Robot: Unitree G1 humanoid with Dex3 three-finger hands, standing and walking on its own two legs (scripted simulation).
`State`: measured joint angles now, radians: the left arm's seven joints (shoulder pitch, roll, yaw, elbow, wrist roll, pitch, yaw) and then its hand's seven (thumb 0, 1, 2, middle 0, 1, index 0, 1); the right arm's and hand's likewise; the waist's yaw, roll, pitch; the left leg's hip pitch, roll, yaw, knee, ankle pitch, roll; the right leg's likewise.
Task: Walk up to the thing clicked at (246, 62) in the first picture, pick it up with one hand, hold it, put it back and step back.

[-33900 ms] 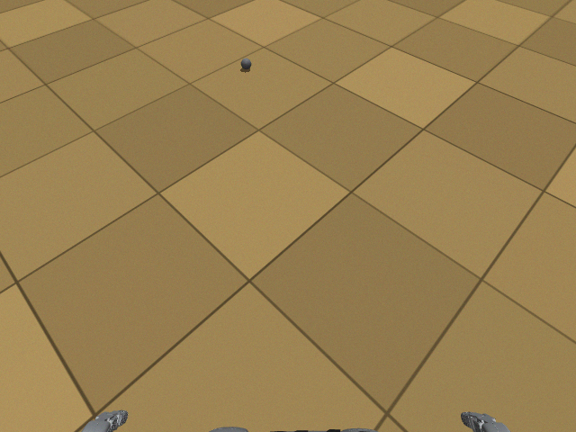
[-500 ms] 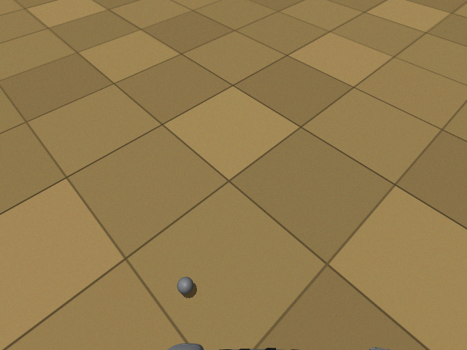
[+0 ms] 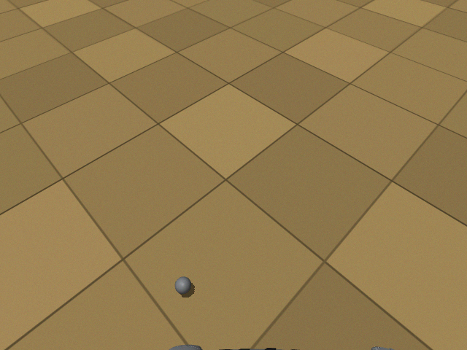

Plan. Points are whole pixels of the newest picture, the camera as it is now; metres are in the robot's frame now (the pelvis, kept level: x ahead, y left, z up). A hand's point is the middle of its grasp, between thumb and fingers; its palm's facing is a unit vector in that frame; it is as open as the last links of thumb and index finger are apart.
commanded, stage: stand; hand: left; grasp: from above
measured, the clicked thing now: (183, 285) +0.41 +0.23 -0.75
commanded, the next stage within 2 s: step back in 1.08 s
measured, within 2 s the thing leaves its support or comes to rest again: neither
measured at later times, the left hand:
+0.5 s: hand out of the picture +0.08 +0.24 -0.16, palm faces +0.01 -0.95 -0.32, open 7.4 cm
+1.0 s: hand out of the picture +0.09 +0.24 -0.16, palm faces +0.00 -0.94 -0.33, open 7.4 cm
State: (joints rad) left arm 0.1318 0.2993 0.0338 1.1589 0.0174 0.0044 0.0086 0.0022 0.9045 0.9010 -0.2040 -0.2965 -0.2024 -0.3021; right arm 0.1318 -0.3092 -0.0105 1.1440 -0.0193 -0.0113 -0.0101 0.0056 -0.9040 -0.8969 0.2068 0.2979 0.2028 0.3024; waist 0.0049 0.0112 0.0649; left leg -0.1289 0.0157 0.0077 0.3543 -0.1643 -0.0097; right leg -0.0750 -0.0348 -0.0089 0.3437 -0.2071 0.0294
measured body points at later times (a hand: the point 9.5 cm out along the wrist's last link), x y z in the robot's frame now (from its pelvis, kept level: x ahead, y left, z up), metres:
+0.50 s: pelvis +0.01 -0.01 +0.00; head +0.02 -0.01 +0.45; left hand +0.08 +0.29 -0.14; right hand +0.08 -0.30 -0.14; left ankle +0.02 +0.12 -0.75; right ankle -0.01 -0.14 -0.75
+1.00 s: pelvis +0.01 -0.01 +0.00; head +0.02 -0.01 +0.45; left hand +0.09 +0.29 -0.13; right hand +0.09 -0.30 -0.14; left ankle +0.02 +0.12 -0.75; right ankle -0.01 -0.14 -0.75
